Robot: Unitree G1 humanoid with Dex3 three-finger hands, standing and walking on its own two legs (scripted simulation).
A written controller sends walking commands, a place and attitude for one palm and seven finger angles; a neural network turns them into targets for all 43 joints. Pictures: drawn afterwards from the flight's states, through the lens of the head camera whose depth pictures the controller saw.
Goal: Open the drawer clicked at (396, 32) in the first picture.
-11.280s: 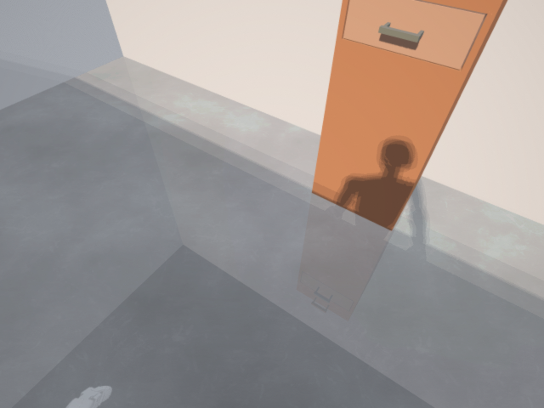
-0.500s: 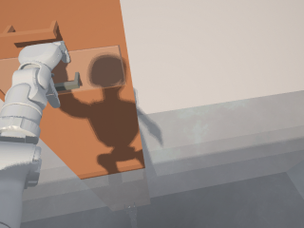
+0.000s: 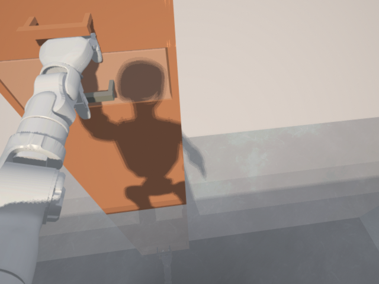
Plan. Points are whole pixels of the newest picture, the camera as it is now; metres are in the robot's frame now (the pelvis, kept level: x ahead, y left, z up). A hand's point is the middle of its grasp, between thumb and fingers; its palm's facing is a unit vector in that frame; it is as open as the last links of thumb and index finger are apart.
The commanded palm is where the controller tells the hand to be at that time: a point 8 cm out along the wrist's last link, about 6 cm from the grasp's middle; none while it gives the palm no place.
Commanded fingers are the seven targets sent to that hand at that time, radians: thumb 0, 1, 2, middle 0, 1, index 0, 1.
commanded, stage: move the hooked fingers above the handle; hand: left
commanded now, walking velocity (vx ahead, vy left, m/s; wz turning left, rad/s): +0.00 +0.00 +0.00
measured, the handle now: (88, 92) +0.54 +0.22 +0.10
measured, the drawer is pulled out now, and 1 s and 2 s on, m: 0.00 0.00 0.00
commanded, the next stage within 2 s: none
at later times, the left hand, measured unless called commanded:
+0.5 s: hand (68, 83) +0.50 +0.23 +0.17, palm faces +0.09 -0.05 -0.99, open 13.8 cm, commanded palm +0.47 +0.25 +0.21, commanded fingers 0.00 -0.50 0.30 -0.30 -1.20 -0.30 -1.20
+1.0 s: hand (57, 87) +0.48 +0.25 +0.17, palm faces +0.08 -0.01 -1.00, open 13.8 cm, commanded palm +0.46 +0.25 +0.22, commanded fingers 0.00 -0.50 0.30 -0.30 -1.20 -0.30 -1.20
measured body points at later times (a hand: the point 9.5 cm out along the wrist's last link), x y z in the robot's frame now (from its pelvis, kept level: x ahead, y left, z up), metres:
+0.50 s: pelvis +0.00 +0.00 +0.00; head +0.06 +0.00 +0.45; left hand +0.49 +0.23 +0.22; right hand +0.03 -0.30 -0.12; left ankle +0.01 +0.12 -0.73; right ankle -0.04 -0.14 -0.73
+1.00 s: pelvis +0.01 -0.01 +0.00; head +0.06 -0.02 +0.45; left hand +0.47 +0.25 +0.22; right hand +0.07 -0.27 -0.13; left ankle +0.01 +0.12 -0.73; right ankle -0.04 -0.14 -0.73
